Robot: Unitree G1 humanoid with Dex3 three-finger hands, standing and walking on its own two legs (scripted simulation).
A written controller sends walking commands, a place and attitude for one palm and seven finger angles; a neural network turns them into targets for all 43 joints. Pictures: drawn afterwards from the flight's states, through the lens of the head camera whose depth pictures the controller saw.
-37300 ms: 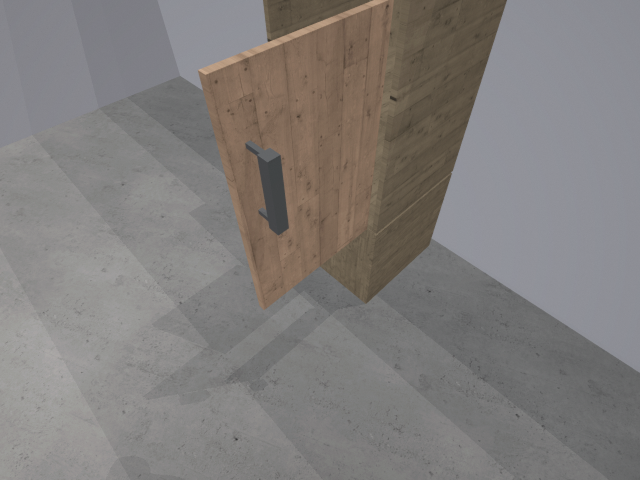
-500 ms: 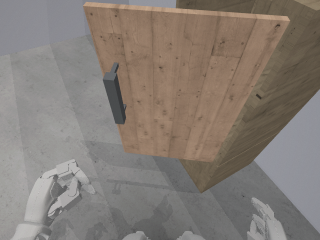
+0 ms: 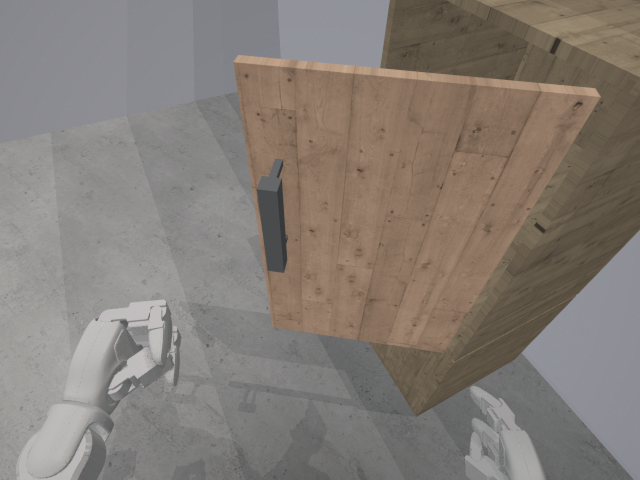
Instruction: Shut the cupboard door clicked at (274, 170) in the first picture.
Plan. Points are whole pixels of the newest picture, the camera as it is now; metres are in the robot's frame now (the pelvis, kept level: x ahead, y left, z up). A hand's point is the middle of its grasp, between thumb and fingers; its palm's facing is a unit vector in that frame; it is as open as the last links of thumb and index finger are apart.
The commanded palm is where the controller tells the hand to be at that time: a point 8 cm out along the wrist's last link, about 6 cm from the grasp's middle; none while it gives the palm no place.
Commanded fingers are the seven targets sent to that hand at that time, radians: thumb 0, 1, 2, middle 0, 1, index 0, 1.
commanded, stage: raise the hand and make a fist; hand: left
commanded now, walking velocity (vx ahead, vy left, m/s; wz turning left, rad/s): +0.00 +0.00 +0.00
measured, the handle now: (277, 218) +0.44 +0.10 +0.08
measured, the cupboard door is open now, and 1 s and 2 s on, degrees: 55 55 55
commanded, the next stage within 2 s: bring the fist close to the handle in 0.36 s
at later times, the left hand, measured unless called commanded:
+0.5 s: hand (166, 364) +0.22 +0.18 +0.08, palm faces -0.04 -1.00 -0.05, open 3.1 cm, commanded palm +0.20 +0.23 +0.09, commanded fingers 0.00 0.90 0.90 -1.30 -1.50 -1.30 -1.50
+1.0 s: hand (237, 314) +0.28 +0.12 +0.09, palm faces -0.08 -1.00 -0.03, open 3.1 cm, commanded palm +0.26 +0.17 +0.09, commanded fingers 0.00 0.90 0.90 -1.30 -1.50 -1.30 -1.50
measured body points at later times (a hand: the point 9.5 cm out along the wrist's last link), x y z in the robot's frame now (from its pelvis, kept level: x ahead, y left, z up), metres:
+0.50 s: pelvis -0.01 +0.00 +0.00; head +0.01 +0.01 +0.45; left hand +0.22 +0.24 +0.09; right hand +0.17 -0.23 -0.06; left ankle -0.01 +0.04 -0.70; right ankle +0.01 -0.11 -0.70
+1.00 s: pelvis +0.00 -0.02 +0.00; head +0.02 -0.03 +0.45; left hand +0.28 +0.18 +0.09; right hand +0.15 -0.26 -0.08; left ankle -0.01 +0.04 -0.70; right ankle +0.01 -0.11 -0.70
